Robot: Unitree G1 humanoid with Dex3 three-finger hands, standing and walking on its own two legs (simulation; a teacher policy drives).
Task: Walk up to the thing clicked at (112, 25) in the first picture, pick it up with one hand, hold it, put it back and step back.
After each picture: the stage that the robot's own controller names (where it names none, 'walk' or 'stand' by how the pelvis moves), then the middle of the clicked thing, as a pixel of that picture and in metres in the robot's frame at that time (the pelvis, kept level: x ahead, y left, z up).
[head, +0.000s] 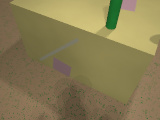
stand; (114, 9) +0.90 -0.17 -0.02
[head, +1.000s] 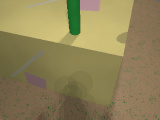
walk; (74, 14) +0.81 +0.10 +0.00
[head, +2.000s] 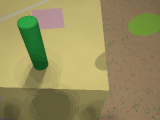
stand; (35, 46) +0.50 +0.22 +0.00
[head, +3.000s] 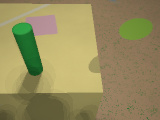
stand; (29, 52) +0.50 +0.24 -0.01
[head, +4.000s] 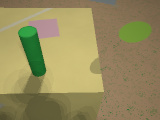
stand; (34, 54) +0.52 +0.23 -0.02
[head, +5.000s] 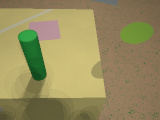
stand; (34, 58) +0.49 +0.22 -0.03
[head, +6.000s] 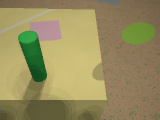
stand; (34, 59) +0.48 +0.22 -0.03
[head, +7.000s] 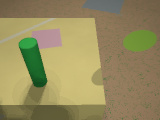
rise first; (34, 65) +0.48 +0.24 -0.02
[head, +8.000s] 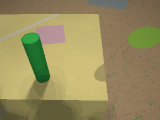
go down; (37, 60) +0.50 +0.23 -0.02
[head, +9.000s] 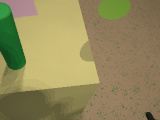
go down; (8, 41) +0.48 +0.22 +0.04
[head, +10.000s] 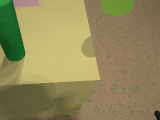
approach; (8, 31) +0.49 +0.22 +0.05
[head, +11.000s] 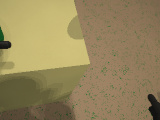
close; out of the picture +0.51 +0.23 +0.09
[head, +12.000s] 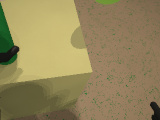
lift; out of the picture +0.47 +0.21 +0.08
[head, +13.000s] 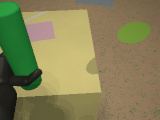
lift; (19, 53) +0.34 +0.18 +0.19
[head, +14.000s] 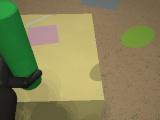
hold; (18, 53) +0.32 +0.18 +0.21
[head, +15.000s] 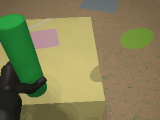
hold; (25, 61) +0.33 +0.17 +0.17
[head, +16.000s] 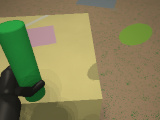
crouch; (24, 65) +0.34 +0.18 +0.14
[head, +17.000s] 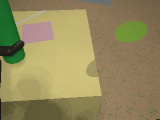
crouch; (2, 25) +0.43 +0.23 +0.21
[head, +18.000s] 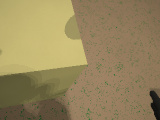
lower; out of the picture +0.52 +0.25 +0.07
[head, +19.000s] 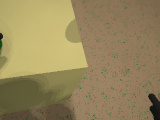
lower; out of the picture +0.50 +0.24 +0.08
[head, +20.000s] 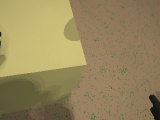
lower; out of the picture +0.51 +0.24 +0.08
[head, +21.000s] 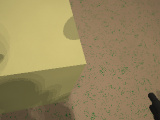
lower; out of the picture +0.51 +0.24 +0.09
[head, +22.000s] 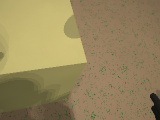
loosen; out of the picture +0.51 +0.24 +0.09
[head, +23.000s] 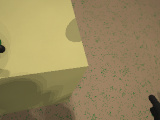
withdraw; out of the picture +0.50 +0.24 +0.08
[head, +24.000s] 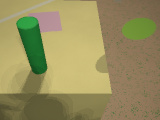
sink last; (34, 49) +0.49 +0.22 +0.03
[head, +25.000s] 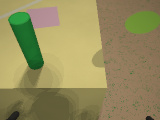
stand; (29, 44) +0.50 +0.24 +0.03
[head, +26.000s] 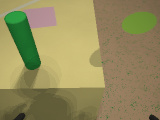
stand; (25, 44) +0.50 +0.24 +0.04
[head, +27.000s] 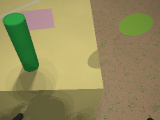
stand; (24, 46) +0.50 +0.24 +0.04
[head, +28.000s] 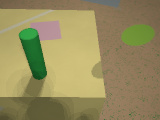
stand; (35, 56) +0.50 +0.23 -0.02
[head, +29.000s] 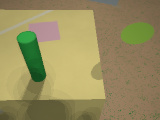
stand; (33, 59) +0.49 +0.23 -0.02
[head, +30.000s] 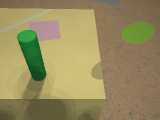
stand; (34, 58) +0.49 +0.22 -0.02
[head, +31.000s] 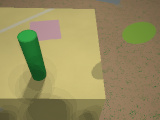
walk; (34, 58) +0.49 +0.22 -0.03
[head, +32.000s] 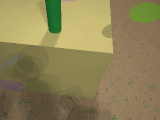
walk; (53, 9) +0.71 +0.16 -0.01
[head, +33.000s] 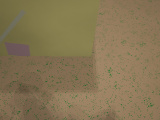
walk; out of the picture +1.05 +0.27 +0.01
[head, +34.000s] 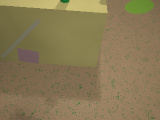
stand; out of the picture +1.13 +0.18 -0.01
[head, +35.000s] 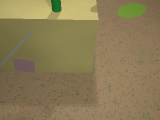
stand; out of the picture +1.12 +0.20 -0.03
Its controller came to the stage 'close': yes
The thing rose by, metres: 0.24
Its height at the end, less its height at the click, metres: +0.00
